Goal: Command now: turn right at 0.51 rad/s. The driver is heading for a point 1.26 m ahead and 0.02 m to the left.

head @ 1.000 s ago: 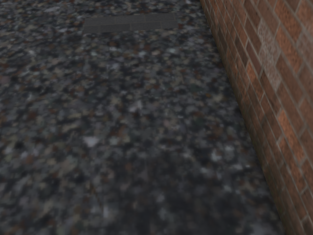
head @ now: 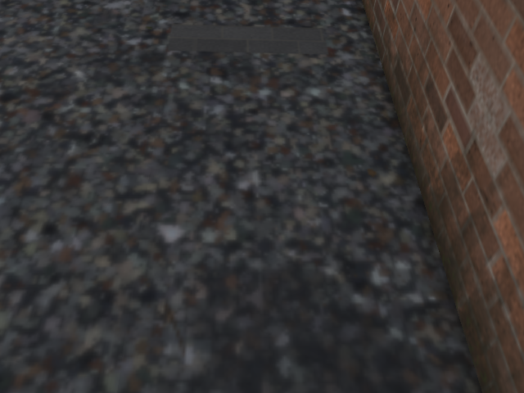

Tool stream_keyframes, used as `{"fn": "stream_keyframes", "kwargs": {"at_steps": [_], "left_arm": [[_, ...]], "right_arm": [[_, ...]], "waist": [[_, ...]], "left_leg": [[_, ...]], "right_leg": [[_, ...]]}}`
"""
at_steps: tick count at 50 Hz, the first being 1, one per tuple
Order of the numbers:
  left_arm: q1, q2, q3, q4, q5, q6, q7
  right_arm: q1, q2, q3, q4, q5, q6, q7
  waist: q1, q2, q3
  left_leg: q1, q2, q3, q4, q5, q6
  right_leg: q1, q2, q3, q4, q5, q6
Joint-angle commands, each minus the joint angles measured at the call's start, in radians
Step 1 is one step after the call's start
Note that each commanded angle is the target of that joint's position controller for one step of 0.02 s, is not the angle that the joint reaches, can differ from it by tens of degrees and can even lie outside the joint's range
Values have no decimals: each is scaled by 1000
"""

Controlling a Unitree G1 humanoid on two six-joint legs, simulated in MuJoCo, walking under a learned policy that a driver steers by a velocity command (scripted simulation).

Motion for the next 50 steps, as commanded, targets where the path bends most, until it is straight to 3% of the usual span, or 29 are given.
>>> {"fn": "stream_keyframes", "kwargs": {"at_steps": [1, 4, 8, 11, 12, 13, 14, 15, 17, 19, 20, 22, 23, 25, 29, 33, 34, 35, 36, 38, 39, 40, 41, 42, 43, 44, 45, 47, 50], "left_arm": [[-26, 59, 13, -75, 2, -10, -16], [-73, 34, -2, -91, 3, -6, -41], [-89, 61, 9, -111, 13, 0, -42], [25, 52, 26, -85, 18, 6, -31], [88, 91, 42, -66, 22, 6, -9], [143, 211, 66, -73, 17, 0, 17], [137, 252, 53, -82, 66, -16, 14], [104, 140, 17, -77, 63, -39, 4], [38, 60, -18, -45, 36, -47, 12], [-26, 40, -37, -33, 42, -43, 19], [-17, 49, -35, -23, 55, -45, 23], [11, 92, -18, -8, 55, -51, 26], [55, 130, -3, 9, 50, -57, 33], [94, 144, 4, 45, 42, -72, 38], [116, 117, 4, 84, 24, -115, 39], [97, 139, 19, 123, 19, -126, 33], [76, 151, 25, 128, 20, -120, 27], [72, 147, 25, 140, -4, -125, 25], [67, 141, 23, 146, -8, -126, 14], [54, 117, 13, 151, -11, -125, 0], [52, 79, -2, 149, 0, -130, -2], [12, 18, -28, 104, 32, -143, -3], [0, 9, -36, 56, 35, -166, 0], [-7, 89, -19, 74, -3, -180, -6], [-25, 101, -18, 68, -12, -185, -7], [-23, 91, -20, 79, 4, -184, -2], [-22, 97, -15, 89, 25, -179, 1], [-21, 76, -21, 83, 21, -164, -3], [-94, 41, -37, 63, 18, -160, -4]], "right_arm": [[-60, -169, -38, -70, 2, 0, -12], [-50, -203, -52, -75, -6, 2, -9], [-29, -250, -67, -58, 19, -10, -4], [-80, -231, -59, -68, 31, -31, -6], [-36, -187, -46, -60, 31, -45, 0], [-13, -143, -29, -86, -25, -61, 3], [-35, -91, -2, -129, -51, -66, 5], [-24, -180, -24, -107, -25, -54, 8], [-38, -169, -15, -100, -20, -43, 4], [-47, -127, 1, -96, -24, -37, -1], [-6, -110, 7, -77, -11, -39, 6], [-4, -102, 13, -71, -6, -46, 12], [-42, -124, 8, -86, -5, -48, 9], [-48, -130, 2, -109, 2, -53, 1], [-80, -101, 6, -130, -9, -70, 7], [-100, -62, 23, -165, 3, -80, 18], [-97, -71, 23, -169, 3, -74, 21], [-85, -63, 26, -172, 15, -64, 30], [-58, -70, 22, -164, 17, -60, 35], [38, -100, 3, -121, 8, -48, 28], [139, -143, -22, -95, 12, -40, 21], [278, -261, -61, -79, 17, -37, 7], [313, -309, -60, -99, 6, -54, 15], [271, -229, -36, -111, 0, -72, 18], [238, -196, -25, -108, 1, -81, 19], [186, -177, -18, -115, 3, -80, 21], [140, -154, -8, -122, 1, -76, 22], [100, -158, -11, -125, 2, -77, 14], [114, -172, -17, -93, 13, -83, -5]], "waist": [[6, 168, -2], [-12, 176, -33], [-19, 183, -44], [62, 184, -77], [82, 123, -105], [87, -99, -176], [57, -299, -259], [71, -150, -261], [38, -34, -155], [-2, -45, -127], [-10, -57, -148], [16, -94, -122], [55, -100, -82], [62, -120, -40], [79, -51, -22], [71, -64, -21], [68, -76, -26], [59, -96, -23], [43, -87, -30], [-2, -56, -40], [-50, -10, -85], [-106, 243, -123], [-106, 385, -204], [-115, 238, -171], [-89, 197, -118], [-56, 117, -79], [-28, 104, -49], [9, 115, -53], [6, 99, -19]], "left_leg": [[147, 257, -184, -139, 701, 174], [152, 282, -127, -159, 642, 177], [117, 297, -72, -143, 582, 136], [59, 260, -6, 1, 592, 89], [-3, 201, 55, 156, 586, 41], [-244, 92, 128, 462, 217, -55], [-425, -32, -6, 694, -345, -104], [-405, 31, -102, 800, -352, -114], [-445, 71, -91, 730, -242, -113], [-311, 73, -84, 586, -102, -125], [-263, 57, -76, 530, -51, -132], [-239, 47, -45, 383, 21, -127], [-291, 40, -34, 375, 34, -117], [-376, 65, -66, 356, 52, -91], [-492, 90, -81, 288, 74, -60], [-460, 99, -42, 205, 68, -48], [-415, 94, -20, 172, 55, -42], [-365, 83, 13, 139, 28, -30], [-285, 63, 47, 104, 59, -13], [-111, -3, 115, 45, 110, 20], [82, -21, 79, 31, 102, 61], [289, 174, -294, -98, 134, 170], [419, 357, -777, -276, 26, 332], [430, 368, -696, -277, 32, 331], [368, 329, -581, -256, 138, 297], [292, 292, -486, -254, 258, 264], [228, 259, -413, -267, 415, 237], [158, 220, -342, -293, 603, 230], [122, 157, -248, -326, 630, 208]], "right_leg": [[-193, -47, -5, 41, 60, 23], [-123, -80, -68, -112, 113, 20], [-16, -77, -125, -278, 102, -35], [180, -26, -172, -508, 215, -91], [321, -15, -143, -589, 338, -113], [553, -240, 172, -585, 785, -206], [540, -481, 535, -648, 983, -435], [459, -484, 417, -646, 915, -463], [381, -386, 225, -656, 776, -363], [262, -328, 98, -666, 838, -309], [251, -307, 40, -680, 801, -308], [234, -287, 3, -734, 506, -293], [240, -315, 59, -788, 307, -300], [270, -363, 131, -852, 78, -296], [388, -408, 128, -867, 76, -270], [397, -400, 42, -852, 131, -232], [371, -382, 2, -839, 135, -220], [339, -386, -22, -827, 117, -217], [300, -370, -58, -801, 130, -213], [205, -338, -128, -681, 126, -173], [103, -301, -199, -511, 237, -139], [-147, -173, -332, -83, 219, -46], [-417, -53, -151, 185, -84, -24], [-499, -125, -43, 269, -41, -53], [-491, -159, -39, 247, 40, -79], [-452, -190, -37, 179, 109, -88], [-397, -206, -34, 98, 166, -84], [-306, -187, -44, 37, 233, -58], [-264, -142, -62, -172, 388, -21]]}}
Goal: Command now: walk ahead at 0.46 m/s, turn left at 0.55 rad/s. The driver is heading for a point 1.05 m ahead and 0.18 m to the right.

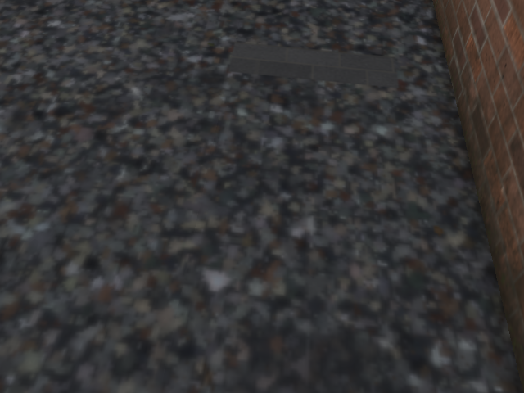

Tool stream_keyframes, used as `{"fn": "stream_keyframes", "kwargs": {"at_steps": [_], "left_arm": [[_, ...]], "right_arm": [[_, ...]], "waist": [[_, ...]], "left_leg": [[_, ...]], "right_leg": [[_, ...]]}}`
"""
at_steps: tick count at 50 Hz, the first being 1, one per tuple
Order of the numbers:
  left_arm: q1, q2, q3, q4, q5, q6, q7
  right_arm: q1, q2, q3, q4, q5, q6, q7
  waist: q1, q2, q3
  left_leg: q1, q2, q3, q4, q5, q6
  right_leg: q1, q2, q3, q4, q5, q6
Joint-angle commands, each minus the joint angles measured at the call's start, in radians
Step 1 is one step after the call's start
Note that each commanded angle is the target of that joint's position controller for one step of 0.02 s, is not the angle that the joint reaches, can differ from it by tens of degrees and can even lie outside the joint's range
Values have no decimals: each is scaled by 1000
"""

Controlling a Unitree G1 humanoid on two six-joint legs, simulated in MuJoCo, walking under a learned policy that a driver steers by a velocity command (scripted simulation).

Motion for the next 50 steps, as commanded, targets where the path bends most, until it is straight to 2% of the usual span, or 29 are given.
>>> {"fn": "stream_keyframes", "kwargs": {"at_steps": [1, 4, 6, 8, 10, 12, 13, 14, 15, 16, 17, 18, 20, 21, 24, 26, 30, 33, 35, 36, 37, 38, 39, 40, 41, 42, 43, 46, 50], "left_arm": [[-99, 67, 10, -88, -1, -13, 2], [-172, 54, -2, -83, -12, -20, -18], [-203, 42, -2, -93, -20, -21, -16], [-189, 77, 5, -75, -26, -20, -20], [-152, 94, 11, -58, -17, -20, -21], [3, 132, 35, -15, -8, -7, -12], [164, 182, 46, 20, -8, 4, -9], [281, 252, 72, 47, -13, 21, -12], [278, 178, 51, 55, -32, 27, -17], [188, 149, 40, 32, -27, 26, -18], [142, 140, 35, 13, -14, 25, -17], [109, 116, 29, -1, -7, 22, -18], [95, 97, 19, -10, 0, 23, -10], [88, 89, 20, -18, -2, 25, -2], [123, 135, 34, -11, -13, 25, 14], [142, 168, 47, -9, -14, 21, 29], [203, 152, 54, 6, -27, 42, 47], [207, 132, 57, 9, -29, 55, 55], [188, 128, 57, 8, -22, 59, 45], [207, 87, 41, 4, -16, 56, 35], [218, 21, 16, -10, -5, 52, 26], [341, -31, -1, -45, -40, 46, 22], [339, 83, 19, -25, -54, 50, 29], [231, 135, 34, -32, -43, 54, 29], [182, 128, 39, -41, -33, 60, 29], [160, 115, 43, -49, -24, 63, 29], [148, 94, 42, -61, -27, 65, 26], [110, 50, 35, -86, -27, 76, 21], [41, 40, 32, -129, -22, 78, 14]], "right_arm": [[-26, -192, -59, -44, 6, -20, -20], [5, -193, -62, -17, -8, -29, -24], [50, -190, -64, 27, -9, -28, -25], [49, -188, -67, 48, -11, -32, -27], [40, -196, -72, 63, -9, -34, -31], [26, -195, -67, 73, -15, -21, -29], [48, -160, -48, 53, -29, -22, -26], [146, -70, -13, 46, -27, -37, -6], [72, -105, -13, 32, -10, -57, -2], [-34, -171, -30, -1, 16, -73, 1], [-108, -168, -24, -25, 15, -85, -3], [-144, -157, -25, -35, -3, -91, -8], [-125, -135, -27, -37, -35, -87, -10], [-107, -116, -21, -32, -36, -83, -9], [-182, -96, -11, -65, -34, -78, -11], [-260, -93, -8, -82, -38, -82, -14], [-362, -90, -13, -91, -6, -77, -3], [-340, -134, -33, -76, 2, -84, 2], [-284, -136, -37, -55, -8, -90, 4], [-192, -176, -52, -36, -21, -93, 2], [-60, -227, -66, -20, -30, -93, -5], [14, -318, -88, 23, -36, -76, 0], [-25, -229, -71, 9, -18, -71, 9], [-61, -163, -53, -2, -12, -69, 4], [-104, -140, -44, 0, -21, -75, 4], [-138, -108, -36, 2, -28, -77, 8], [-138, -122, -41, 14, -38, -81, 3], [-126, -130, -48, 31, -26, -85, -3], [-122, -162, -59, 54, -22, -79, -7]], "waist": [[14, 109, 11], [-36, 133, 17], [-46, 134, 40], [-35, 128, 37], [-7, 123, 22], [85, 113, -91], [128, 42, -221], [107, -187, -361], [120, -200, -323], [117, -130, -173], [104, -40, -95], [81, 8, -26], [37, -24, -19], [27, -41, -19], [41, -19, 20], [59, -15, 33], [111, -51, 50], [85, -76, 30], [35, -83, 18], [2, -54, -50], [-54, 60, -172], [6, 403, -274], [1, 296, -199], [-28, 177, -91], [-18, 120, -44], [-5, 129, -19], [3, 154, -9], [-2, 140, -2], [-11, 112, 19]], "left_leg": [[60, 184, -151, -120, 473, 162], [8, 180, -109, -142, 361, 125], [48, 218, -134, -131, 333, 118], [149, 248, -122, -98, 357, 102], [214, 269, -110, -31, 528, 84], [227, 223, -42, 218, 885, 48], [72, 185, -15, 464, 749, 16], [-307, 28, 43, 854, 268, -78], [-463, -24, -39, 957, -284, -80], [-542, 37, -75, 999, -233, -62], [-537, 78, -66, 965, -170, -49], [-534, 106, -57, 889, -124, -49], [-460, 135, -46, 792, -58, -70], [-449, 140, -42, 751, -50, -84], [-459, 132, -5, 573, 18, -134], [-397, 111, -10, 412, 180, -146], [-239, 61, -10, 202, 361, -159], [-224, 80, -64, 153, 286, -129], [-138, 71, -33, 126, 171, -80], [-8, 100, -37, 115, 149, -47], [195, 255, -178, 114, 100, 13], [426, 475, -625, -4, -152, 174], [361, 497, -722, -52, -339, 162], [261, 443, -562, -52, -297, 119], [175, 382, -402, -62, -138, 89], [132, 343, -316, -71, -8, 87], [97, 325, -249, -100, 45, 77], [80, 310, -131, -142, 164, 93], [113, 323, -18, -171, 292, 109]], "right_leg": [[-42, 30, 4, -226, 179, 28], [97, 51, -32, -434, 410, 21], [105, 54, -14, -481, 432, -16], [85, 43, -2, -508, 376, -70], [128, 60, -8, -505, 263, -104], [341, 127, -80, -501, 197, -162], [626, 26, 50, -444, 235, -220], [973, -192, 516, -535, -53, -396], [989, -241, 776, -724, -240, -394], [865, -233, 706, -756, -316, -348], [740, -207, 623, -772, -251, -317], [631, -167, 541, -787, -136, -307], [544, -100, 435, -810, 15, -298], [526, -93, 412, -825, 51, -309], [450, -80, 346, -841, 142, -319], [384, -36, 291, -821, 147, -271], [333, -14, 303, -800, 31, -215], [451, -48, 389, -696, -11, -187], [432, -42, 411, -594, 55, -167], [439, -5, 394, -485, 82, -139], [340, 64, 301, -200, -29, -102], [33, 188, 151, 112, -365, -52], [-84, 100, 162, 253, -333, -36], [-113, 67, 158, 282, -233, -31], [-83, 28, 140, 250, -159, -25], [-71, 10, 136, 202, -115, -18], [-41, -17, 111, 180, -87, -9], [-43, -27, 81, 123, -36, 2], [-86, -39, 66, -38, 74, 16]]}}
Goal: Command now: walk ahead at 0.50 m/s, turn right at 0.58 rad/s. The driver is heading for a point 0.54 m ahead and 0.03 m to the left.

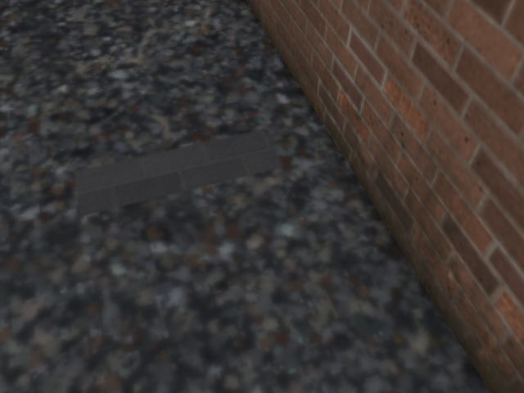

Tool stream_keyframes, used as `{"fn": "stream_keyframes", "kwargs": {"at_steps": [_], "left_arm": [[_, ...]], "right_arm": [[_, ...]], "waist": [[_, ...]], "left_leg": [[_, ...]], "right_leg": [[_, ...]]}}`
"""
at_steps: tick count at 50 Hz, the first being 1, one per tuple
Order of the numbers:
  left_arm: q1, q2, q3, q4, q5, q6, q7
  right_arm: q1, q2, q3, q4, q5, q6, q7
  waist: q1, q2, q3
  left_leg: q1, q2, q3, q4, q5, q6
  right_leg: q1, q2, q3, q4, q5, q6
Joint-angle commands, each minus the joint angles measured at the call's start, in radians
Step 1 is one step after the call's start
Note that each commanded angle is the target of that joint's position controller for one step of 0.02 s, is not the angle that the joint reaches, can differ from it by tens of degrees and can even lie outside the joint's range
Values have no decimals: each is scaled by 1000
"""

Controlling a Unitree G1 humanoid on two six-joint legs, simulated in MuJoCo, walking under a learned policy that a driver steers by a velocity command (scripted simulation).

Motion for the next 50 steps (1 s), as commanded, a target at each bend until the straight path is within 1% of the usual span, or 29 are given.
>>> {"fn": "stream_keyframes", "kwargs": {"at_steps": [1, 3, 8, 10, 11, 12, 13, 14, 15, 16, 17, 18, 21, 23, 25, 28, 31, 33, 36, 37, 38, 39, 40, 41, 42, 43, 44, 47, 50], "left_arm": [[-38, 21, 0, -93, 2, -13, -8], [-95, 16, -4, -118, 6, -17, -23], [-200, 21, -8, -191, 3, -16, -53], [-127, 53, 7, -189, 18, -11, -41], [9, 95, 26, -149, 27, -3, -28], [167, 155, 51, -104, 27, 5, -9], [257, 256, 64, -87, 42, 7, 14], [268, 225, 43, -103, 53, -12, 10], [221, 158, 24, -83, 48, -28, 2], [175, 142, 15, -67, 46, -39, -3], [102, 111, 6, -62, 43, -46, -5], [54, 88, -3, -63, 45, -54, -6], [18, 86, -6, -32, 60, -89, -11], [27, 85, -6, -5, 63, -104, -9], [48, 88, -8, 18, 57, -102, 3], [76, 113, -7, 45, 54, -92, 18], [122, 139, -1, 77, 46, -75, 25], [130, 127, -6, 98, 33, -55, 27], [102, 166, -2, 102, 26, -34, 36], [73, 196, 8, 93, 17, -35, 37], [71, 182, 3, 90, 11, -39, 36], [126, 125, -18, 76, 36, -54, 38], [294, 13, -55, 81, 58, -75, 15], [292, 103, -36, 126, 12, -80, 8], [181, 149, -18, 103, -21, -71, 9], [119, 134, -19, 93, -9, -60, 23], [97, 127, -15, 103, 5, -41, 37], [158, 78, -14, 125, 26, 4, 47], [117, 42, -24, 125, 36, 10, 57]], "right_arm": [[-65, -163, -38, -62, 4, -11, -7], [-67, -190, -42, -53, -2, -8, -8], [-7, -231, -48, -19, 22, 12, -2], [-4, -271, -55, -1, 37, 13, 1], [-12, -268, -50, 10, 43, 15, 6], [1, -225, -29, 9, 32, 10, 10], [60, -95, 15, -27, -5, -2, 21], [86, -133, 17, -17, 34, -25, 24], [-10, -218, -10, -39, 77, -27, 27], [-62, -207, -8, -68, 72, -23, 25], [-71, -190, -4, -61, 43, -14, 16], [-53, -181, -7, -56, 27, -1, 12], [4, -140, -2, -50, 31, 37, 10], [-33, -132, -5, -72, 25, 52, 5], [-77, -115, -5, -100, 13, 52, 13], [-162, -91, -1, -146, 13, 47, 36], [-243, -82, 3, -197, 14, 47, 61], [-265, -76, 8, -222, 8, 43, 76], [-201, -105, -4, -230, -7, 35, 89], [-84, -133, -23, -198, -11, 35, 82], [27, -172, -42, -165, -12, 35, 67], [90, -255, -60, -146, -10, 37, 40], [24, -309, -45, -183, -40, 42, 18], [61, -244, -40, -186, -23, 42, 25], [-4, -222, -38, -173, -6, 42, 30], [-83, -182, -28, -166, 14, 40, 31], [-140, -135, -10, -168, 17, 41, 31], [-217, -128, -5, -146, -16, 30, 40], [-225, -122, -3, -108, -20, 25, 32]], "waist": [[12, 134, -8], [-3, 124, 14], [-19, 122, 33], [53, 148, -14], [142, 123, -76], [215, 81, -163], [178, -182, -287], [184, -192, -432], [197, -86, -270], [163, -62, -146], [124, -4, -95], [91, -21, -67], [42, -44, -58], [47, -32, -31], [62, -17, -18], [97, -15, 10], [128, -6, 49], [121, -8, 75], [60, -49, -2], [-2, -51, -67], [-64, -11, -128], [-73, 149, -213], [60, 350, -364], [-17, 177, -530], [-11, 115, -368], [20, 63, -232], [47, 61, -165], [115, 142, -143], [101, 157, -175]], "left_leg": [[79, 275, -138, -144, 265, 148], [59, 252, -57, -140, 304, 131], [120, 287, 1, -76, 431, 123], [139, 302, -11, 33, 684, 125], [100, 271, 27, 199, 729, 107], [-70, 226, 54, 422, 584, 77], [-454, 95, 49, 824, -89, 19], [-547, -13, -172, 1030, -452, 1], [-635, 35, -218, 1067, -402, -2], [-654, 82, -177, 1016, -323, -4], [-613, 123, -164, 941, -236, -14], [-551, 148, -171, 894, -163, -27], [-476, 143, -185, 865, -64, -53], [-523, 141, -201, 801, 33, -66], [-571, 127, -199, 717, 142, -74], [-576, 109, -164, 548, 258, -68], [-608, 101, -136, 447, 252, -46], [-601, 94, -120, 389, 200, -19], [-410, 15, -49, 345, 97, 21], [-267, -24, -28, 299, 118, 37], [-79, -46, -30, 201, 258, 60], [167, 106, -220, 240, 682, 111], [426, 382, -589, 333, 1224, 317], [379, 443, -680, 234, 1135, 391], [252, 386, -532, 191, 945, 348], [109, 323, -445, 149, 760, 283], [-17, 279, -390, 103, 651, 250], [-218, 216, -284, 22, 589, 230], [-171, 206, -245, 36, 614, 220]], "right_leg": [[-88, -36, 9, -119, 113, 7], [-36, -26, -27, -232, 204, 1], [61, 10, -94, -373, 123, -61], [207, 60, -107, -428, 24, -105], [396, 92, -122, -503, 50, -131], [667, 70, -89, -499, 65, -153], [994, -217, 346, -522, -25, -273], [987, -366, 728, -705, -134, -382], [875, -322, 565, -746, -159, -326], [755, -285, 386, -744, -70, -282], [643, -232, 276, -755, 10, -249], [553, -199, 199, -785, 93, -236], [450, -181, 69, -862, 208, -249], [446, -170, -15, -887, 228, -240], [483, -164, -68, -893, 246, -225], [529, -167, -132, -895, 234, -200], [610, -207, -159, -887, 226, -189], [657, -219, -182, -834, 359, -176], [653, -213, -204, -647, 771, -137], [631, -191, -222, -499, 861, -118], [558, -145, -248, -314, 813, -78], [355, -75, -247, -24, 352, -23], [62, 73, -135, 340, -515, 43], [107, 98, 78, 440, -484, 47], [38, 47, 45, 435, -425, 44], [9, 2, 7, 350, -346, 42], [52, -23, 1, 286, -290, 49], [246, -20, -15, 107, -178, 61], [287, -19, -10, -132, -149, 65]]}}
